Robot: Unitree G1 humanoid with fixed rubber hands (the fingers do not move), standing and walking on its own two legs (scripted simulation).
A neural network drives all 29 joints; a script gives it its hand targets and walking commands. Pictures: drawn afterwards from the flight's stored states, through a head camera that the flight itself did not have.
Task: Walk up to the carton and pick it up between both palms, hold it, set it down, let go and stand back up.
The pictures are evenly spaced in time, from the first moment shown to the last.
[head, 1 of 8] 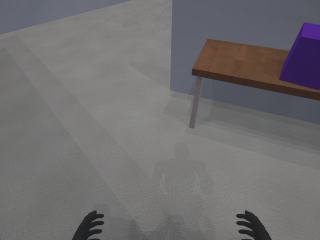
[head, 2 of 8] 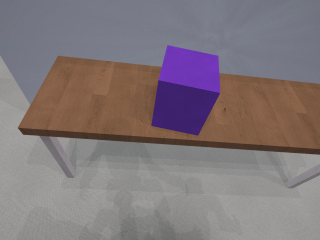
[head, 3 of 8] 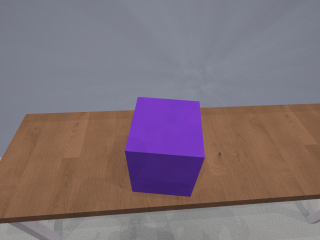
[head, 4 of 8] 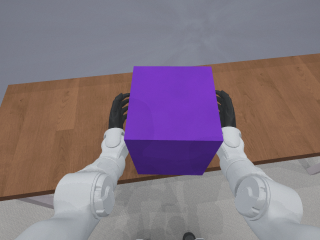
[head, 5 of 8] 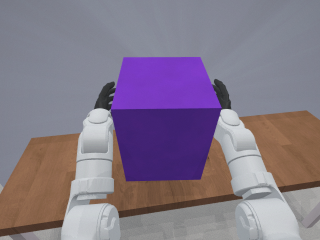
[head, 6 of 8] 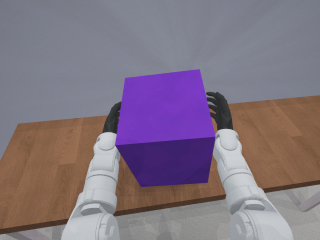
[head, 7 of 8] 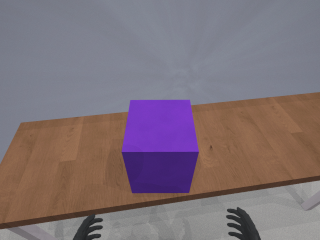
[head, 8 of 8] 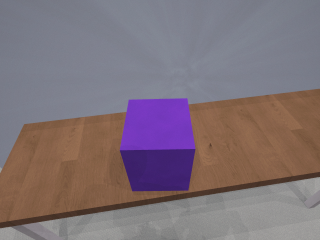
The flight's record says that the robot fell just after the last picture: no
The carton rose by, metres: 0.25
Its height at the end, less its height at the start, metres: +0.00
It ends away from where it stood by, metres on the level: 0.02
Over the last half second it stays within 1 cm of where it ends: yes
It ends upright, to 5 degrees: yes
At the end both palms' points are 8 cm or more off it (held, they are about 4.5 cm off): yes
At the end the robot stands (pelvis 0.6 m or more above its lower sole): yes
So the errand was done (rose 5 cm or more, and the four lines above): yes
